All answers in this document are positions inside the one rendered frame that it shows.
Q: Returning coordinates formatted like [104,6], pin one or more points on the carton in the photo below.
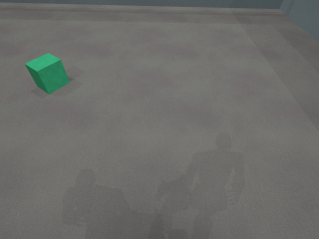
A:
[48,73]

